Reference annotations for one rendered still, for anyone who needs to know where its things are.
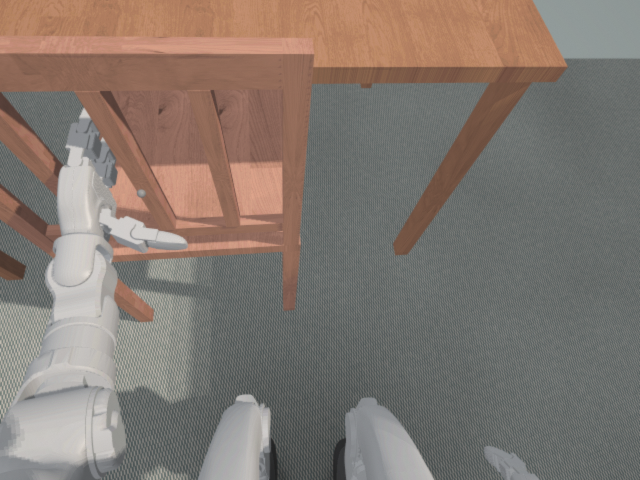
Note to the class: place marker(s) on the table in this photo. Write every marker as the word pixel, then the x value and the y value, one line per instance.
pixel 501 42

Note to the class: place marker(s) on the chair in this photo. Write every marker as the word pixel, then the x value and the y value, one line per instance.
pixel 213 129

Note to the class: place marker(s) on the left robot forearm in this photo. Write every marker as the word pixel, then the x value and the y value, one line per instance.
pixel 80 338

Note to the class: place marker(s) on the left robot upper arm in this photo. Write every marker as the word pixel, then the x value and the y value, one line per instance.
pixel 74 435

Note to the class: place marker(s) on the right robot hand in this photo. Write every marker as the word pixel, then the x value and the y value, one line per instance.
pixel 511 467

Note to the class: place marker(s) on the robot left thigh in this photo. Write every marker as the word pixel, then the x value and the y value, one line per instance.
pixel 242 436

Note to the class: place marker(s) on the robot left shin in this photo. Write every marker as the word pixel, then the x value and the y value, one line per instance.
pixel 264 463

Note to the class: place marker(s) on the left robot hand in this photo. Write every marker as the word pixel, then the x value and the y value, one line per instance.
pixel 83 191

